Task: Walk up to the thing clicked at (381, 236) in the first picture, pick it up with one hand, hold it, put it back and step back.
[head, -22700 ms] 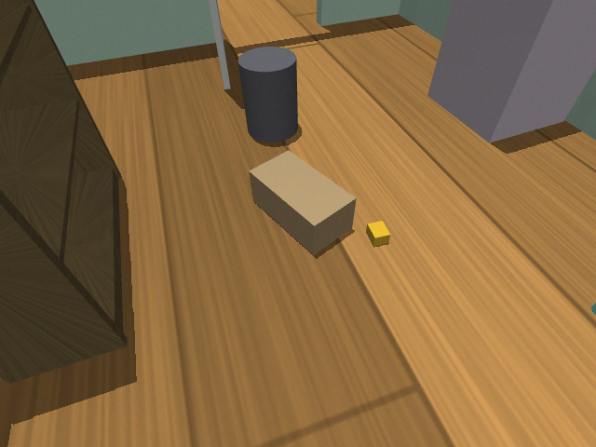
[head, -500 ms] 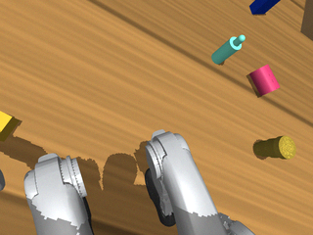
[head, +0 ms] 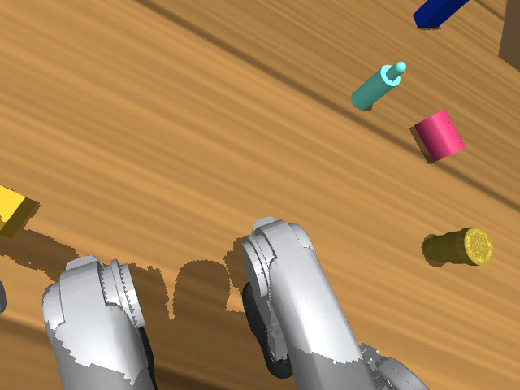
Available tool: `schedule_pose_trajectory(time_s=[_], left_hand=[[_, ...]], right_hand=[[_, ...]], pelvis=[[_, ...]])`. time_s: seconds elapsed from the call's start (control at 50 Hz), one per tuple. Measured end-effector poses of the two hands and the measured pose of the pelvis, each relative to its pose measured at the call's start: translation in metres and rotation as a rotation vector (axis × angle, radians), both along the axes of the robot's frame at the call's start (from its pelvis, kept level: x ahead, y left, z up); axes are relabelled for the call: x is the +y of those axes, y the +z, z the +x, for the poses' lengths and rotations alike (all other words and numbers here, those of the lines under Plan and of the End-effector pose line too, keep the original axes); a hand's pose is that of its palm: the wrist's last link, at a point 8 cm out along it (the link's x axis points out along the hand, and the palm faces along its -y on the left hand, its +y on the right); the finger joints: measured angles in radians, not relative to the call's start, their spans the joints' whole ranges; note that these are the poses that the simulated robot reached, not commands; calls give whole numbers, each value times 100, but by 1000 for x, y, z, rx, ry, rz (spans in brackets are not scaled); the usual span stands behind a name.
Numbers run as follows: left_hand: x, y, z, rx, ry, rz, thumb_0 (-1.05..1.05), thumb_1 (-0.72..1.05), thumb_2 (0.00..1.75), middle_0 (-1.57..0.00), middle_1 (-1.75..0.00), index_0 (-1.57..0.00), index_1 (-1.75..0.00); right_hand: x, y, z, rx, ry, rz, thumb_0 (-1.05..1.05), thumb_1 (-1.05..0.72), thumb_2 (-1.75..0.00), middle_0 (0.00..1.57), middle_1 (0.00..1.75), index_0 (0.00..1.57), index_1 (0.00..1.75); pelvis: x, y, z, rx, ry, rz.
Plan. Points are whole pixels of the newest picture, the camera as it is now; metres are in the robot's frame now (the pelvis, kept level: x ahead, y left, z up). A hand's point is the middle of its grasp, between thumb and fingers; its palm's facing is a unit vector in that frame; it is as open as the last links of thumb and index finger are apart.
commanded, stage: rise first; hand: left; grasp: from above
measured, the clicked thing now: out of the picture +0.44 +0.36 -0.29
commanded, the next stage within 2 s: approach in 1.20 s
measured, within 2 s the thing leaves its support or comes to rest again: neither
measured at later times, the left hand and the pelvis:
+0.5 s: hand out of the picture +0.40 +0.38 -0.18, palm faces -0.19 -0.38 -0.91, open 14.3 cm; pelvis +0.00 +0.00 +0.00, yaw +0 degrees
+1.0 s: hand out of the picture +0.40 +0.38 -0.17, palm faces -0.19 -0.38 -0.91, open 14.3 cm; pelvis +0.00 +0.00 +0.01, yaw +0 degrees
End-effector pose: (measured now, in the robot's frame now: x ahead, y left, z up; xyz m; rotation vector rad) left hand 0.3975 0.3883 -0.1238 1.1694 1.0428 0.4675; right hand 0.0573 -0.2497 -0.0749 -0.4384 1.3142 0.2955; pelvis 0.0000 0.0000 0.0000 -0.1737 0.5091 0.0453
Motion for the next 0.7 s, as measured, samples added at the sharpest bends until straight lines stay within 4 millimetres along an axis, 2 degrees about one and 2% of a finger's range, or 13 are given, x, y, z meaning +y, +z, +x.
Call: schedule_pose_trajectory(time_s=[0.22, 0.7], left_hand=[[0, 2, 3, -17, 40, -7, 0, -59, 100, -10, -103, -9, -104], [-1, 0, 4, -4, 70, -15, 0, -59, 99, -10, -105, -9, -105]], right_hand=[[-2, 6, -12, 37, -20, -10, 0, -92, -90, 20, 30, 20, 30], [1, 12, -24, 56, -35, -15, 0, -92, -90, 20, 30, 20, 30]], pelvis=[[0, 2, 1, 8, -1, -5], [2, 4, 0, 6, -1, -12]])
